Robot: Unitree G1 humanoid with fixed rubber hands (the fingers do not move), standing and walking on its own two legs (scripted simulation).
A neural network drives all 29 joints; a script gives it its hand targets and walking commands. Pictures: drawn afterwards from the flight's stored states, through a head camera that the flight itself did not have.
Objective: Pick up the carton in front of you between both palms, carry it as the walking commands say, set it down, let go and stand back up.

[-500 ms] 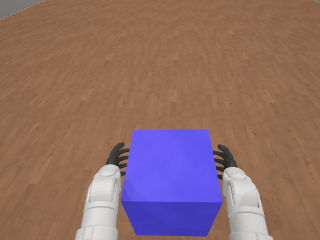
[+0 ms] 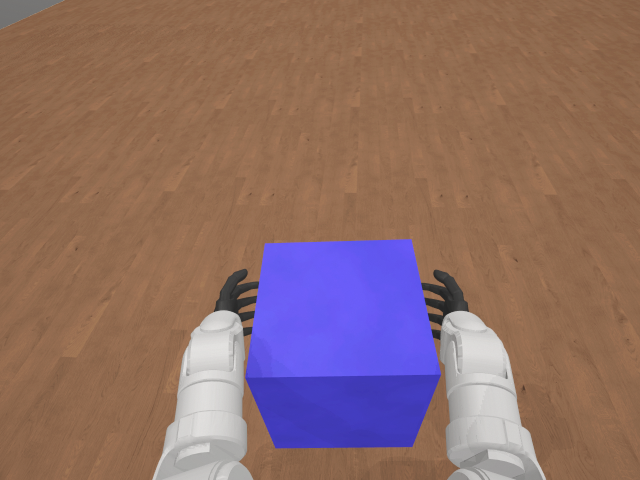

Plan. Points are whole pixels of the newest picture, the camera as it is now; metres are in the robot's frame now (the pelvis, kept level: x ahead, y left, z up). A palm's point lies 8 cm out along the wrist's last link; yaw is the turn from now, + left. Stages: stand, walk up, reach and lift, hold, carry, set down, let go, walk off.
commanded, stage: set down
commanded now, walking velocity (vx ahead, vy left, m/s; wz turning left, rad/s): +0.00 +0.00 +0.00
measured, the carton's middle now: (340, 348) +0.32 +0.00 -0.04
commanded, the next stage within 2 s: none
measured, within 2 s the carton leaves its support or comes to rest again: neither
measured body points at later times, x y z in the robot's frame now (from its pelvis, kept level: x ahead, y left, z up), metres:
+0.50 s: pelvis -0.03 +0.03 -0.09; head +0.20 +0.00 +0.29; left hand +0.38 +0.15 -0.17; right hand +0.38 -0.15 -0.18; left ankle +0.00 +0.15 -0.74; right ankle +0.07 -0.10 -0.74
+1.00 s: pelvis -0.05 +0.01 -0.23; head +0.23 -0.03 +0.12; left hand +0.44 +0.14 -0.31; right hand +0.44 -0.16 -0.33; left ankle +0.00 +0.15 -0.74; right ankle +0.06 -0.10 -0.74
